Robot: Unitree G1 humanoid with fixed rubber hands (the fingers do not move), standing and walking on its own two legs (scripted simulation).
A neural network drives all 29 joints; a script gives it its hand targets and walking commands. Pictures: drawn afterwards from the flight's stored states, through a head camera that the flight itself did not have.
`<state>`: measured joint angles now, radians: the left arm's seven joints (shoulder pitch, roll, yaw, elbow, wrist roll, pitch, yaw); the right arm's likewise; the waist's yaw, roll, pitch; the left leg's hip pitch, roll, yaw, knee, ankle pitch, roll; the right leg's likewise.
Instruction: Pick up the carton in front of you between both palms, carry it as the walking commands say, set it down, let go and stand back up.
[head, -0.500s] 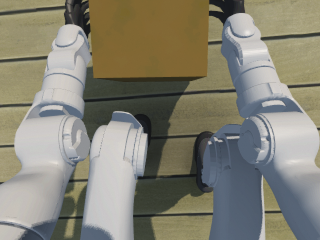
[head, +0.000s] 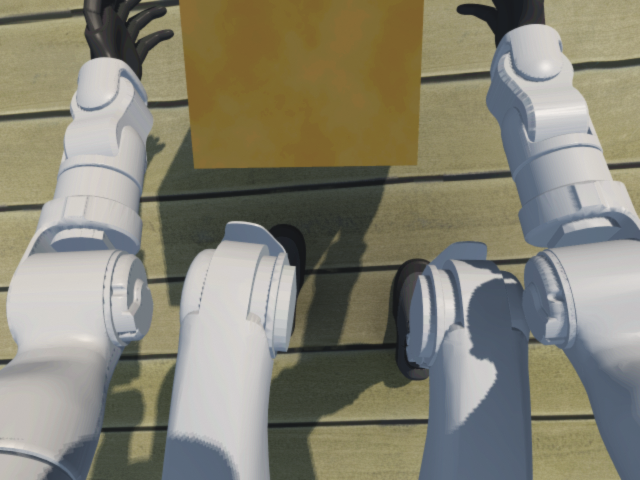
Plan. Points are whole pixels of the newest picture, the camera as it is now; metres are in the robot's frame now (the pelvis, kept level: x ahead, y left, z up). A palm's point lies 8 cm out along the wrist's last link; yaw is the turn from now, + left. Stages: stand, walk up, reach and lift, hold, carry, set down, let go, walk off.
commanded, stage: set down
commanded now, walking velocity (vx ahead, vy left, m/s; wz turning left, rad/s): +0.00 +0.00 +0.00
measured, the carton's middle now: (311, 76) +0.48 +0.09 -0.25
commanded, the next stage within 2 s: let go in 0.94 s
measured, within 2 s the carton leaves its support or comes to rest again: neither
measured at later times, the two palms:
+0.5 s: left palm out of the picture +0.47 +0.28 +0.00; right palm out of the picture +0.54 -0.11 +0.00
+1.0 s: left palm out of the picture +0.46 +0.28 +0.15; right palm out of the picture +0.53 -0.11 +0.15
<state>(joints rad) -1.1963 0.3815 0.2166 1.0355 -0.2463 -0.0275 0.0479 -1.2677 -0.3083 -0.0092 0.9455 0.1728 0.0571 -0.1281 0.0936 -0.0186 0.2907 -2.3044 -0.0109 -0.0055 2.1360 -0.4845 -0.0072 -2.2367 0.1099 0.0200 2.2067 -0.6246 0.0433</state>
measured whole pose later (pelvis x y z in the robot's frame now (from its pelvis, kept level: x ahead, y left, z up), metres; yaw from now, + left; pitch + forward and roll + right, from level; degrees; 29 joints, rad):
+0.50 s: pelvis +0.02 +0.00 +0.12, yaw +0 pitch +46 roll -2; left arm -0.98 0.28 0.31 0.79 -0.09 0.10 0.01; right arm -1.07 -0.22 -0.17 0.80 0.02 0.14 -0.11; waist 0.10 -0.03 -0.04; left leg -2.08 -0.03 -0.02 1.74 -0.45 0.00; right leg -2.01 0.08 0.02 1.79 -0.58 0.03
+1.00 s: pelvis +0.05 +0.01 +0.26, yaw +1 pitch +44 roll -2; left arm -0.83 0.23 0.35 0.77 -0.02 0.08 -0.05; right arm -0.91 -0.18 -0.21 0.79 -0.03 0.13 -0.06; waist 0.09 -0.03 -0.12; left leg -1.64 -0.03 -0.03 1.21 -0.34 0.00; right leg -1.57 0.06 0.04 1.25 -0.44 0.02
